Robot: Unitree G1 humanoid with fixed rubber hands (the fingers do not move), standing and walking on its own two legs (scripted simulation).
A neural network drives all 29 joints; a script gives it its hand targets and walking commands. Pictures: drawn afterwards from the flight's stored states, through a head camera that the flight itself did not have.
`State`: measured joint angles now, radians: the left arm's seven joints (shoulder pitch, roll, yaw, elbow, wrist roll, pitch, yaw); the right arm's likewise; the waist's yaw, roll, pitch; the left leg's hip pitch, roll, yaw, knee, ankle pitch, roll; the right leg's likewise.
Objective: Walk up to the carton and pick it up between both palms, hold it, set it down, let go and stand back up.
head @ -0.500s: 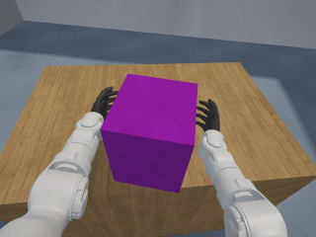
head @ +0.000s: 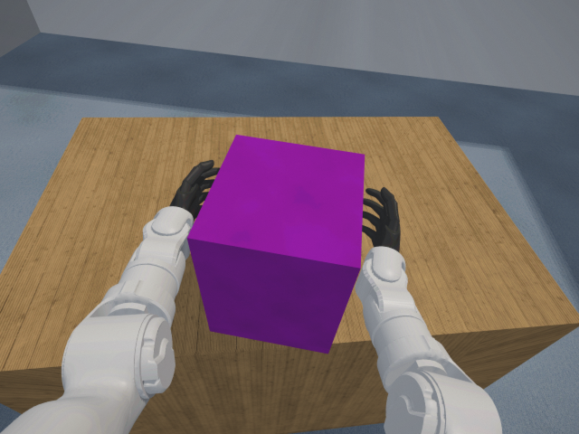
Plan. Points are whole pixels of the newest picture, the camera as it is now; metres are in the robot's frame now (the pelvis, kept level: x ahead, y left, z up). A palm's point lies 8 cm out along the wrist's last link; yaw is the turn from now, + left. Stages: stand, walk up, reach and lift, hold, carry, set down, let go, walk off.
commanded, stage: reach and lift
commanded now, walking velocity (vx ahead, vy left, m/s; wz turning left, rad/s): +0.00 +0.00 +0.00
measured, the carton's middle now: (283, 247) +0.40 +0.00 +0.03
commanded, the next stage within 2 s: none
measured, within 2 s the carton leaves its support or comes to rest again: leaves its support in 1.56 s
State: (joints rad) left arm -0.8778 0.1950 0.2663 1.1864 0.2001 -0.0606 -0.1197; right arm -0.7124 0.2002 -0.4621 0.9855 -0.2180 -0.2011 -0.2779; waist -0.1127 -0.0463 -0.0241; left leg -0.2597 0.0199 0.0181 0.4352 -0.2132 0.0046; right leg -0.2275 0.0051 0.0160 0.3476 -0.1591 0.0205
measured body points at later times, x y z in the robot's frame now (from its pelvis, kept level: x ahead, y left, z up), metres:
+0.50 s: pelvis +0.00 +0.01 +0.00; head +0.02 +0.04 +0.45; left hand +0.45 +0.14 +0.08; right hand +0.38 -0.15 +0.08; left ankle +0.01 +0.11 -0.74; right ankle +0.01 -0.14 -0.74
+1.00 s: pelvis +0.00 +0.01 +0.00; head +0.02 +0.04 +0.45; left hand +0.45 +0.14 +0.08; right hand +0.38 -0.15 +0.08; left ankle +0.01 +0.11 -0.74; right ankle +0.01 -0.14 -0.74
